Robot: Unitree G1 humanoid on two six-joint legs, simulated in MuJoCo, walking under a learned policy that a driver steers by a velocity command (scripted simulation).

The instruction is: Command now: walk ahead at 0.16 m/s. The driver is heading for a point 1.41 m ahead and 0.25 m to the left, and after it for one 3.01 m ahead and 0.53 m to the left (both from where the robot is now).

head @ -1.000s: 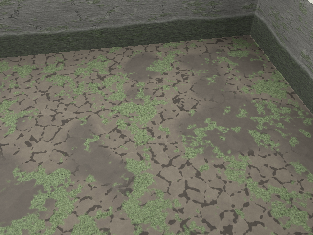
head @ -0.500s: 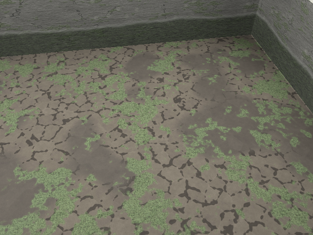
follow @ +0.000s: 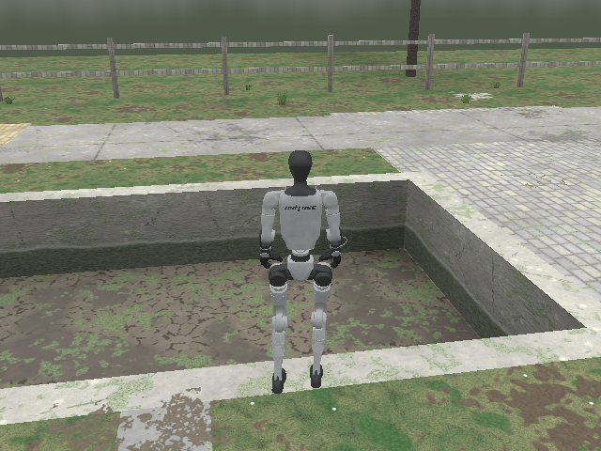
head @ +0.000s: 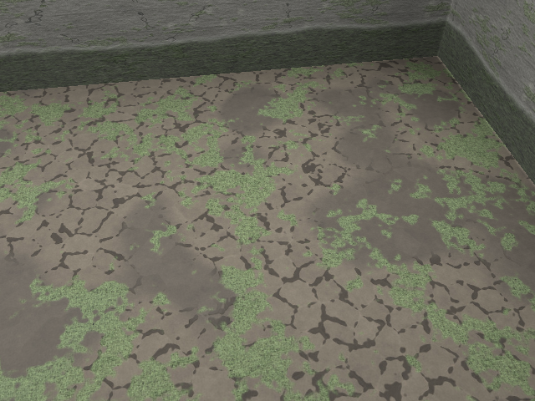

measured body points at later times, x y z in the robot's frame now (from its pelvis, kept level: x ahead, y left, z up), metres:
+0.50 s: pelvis +0.00 +0.00 +0.01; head +0.00 +0.00 +0.46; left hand +0.12 +0.22 -0.11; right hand +0.12 -0.22 -0.11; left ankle -0.05 +0.12 -0.74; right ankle +0.00 -0.09 -0.74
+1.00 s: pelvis -0.01 +0.02 +0.01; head -0.01 +0.02 +0.46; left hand +0.09 +0.24 -0.11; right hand +0.07 -0.22 -0.12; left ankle -0.05 +0.12 -0.74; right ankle +0.00 -0.09 -0.74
